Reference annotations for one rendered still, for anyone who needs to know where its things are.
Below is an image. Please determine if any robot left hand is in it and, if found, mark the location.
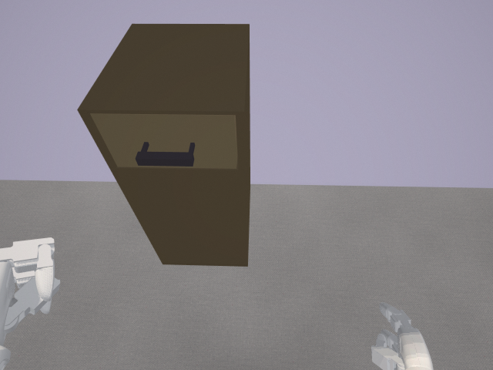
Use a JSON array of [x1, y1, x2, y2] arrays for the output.
[[0, 237, 60, 345]]

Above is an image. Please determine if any cabinet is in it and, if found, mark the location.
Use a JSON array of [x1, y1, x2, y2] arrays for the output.
[[77, 24, 250, 267]]

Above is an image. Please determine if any handle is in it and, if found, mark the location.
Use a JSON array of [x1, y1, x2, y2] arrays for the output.
[[136, 142, 195, 167]]

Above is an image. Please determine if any robot right hand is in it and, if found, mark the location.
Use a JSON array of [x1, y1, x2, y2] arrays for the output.
[[371, 302, 434, 370]]

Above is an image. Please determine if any drawer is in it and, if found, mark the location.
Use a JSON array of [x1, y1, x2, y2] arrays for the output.
[[90, 113, 238, 169]]

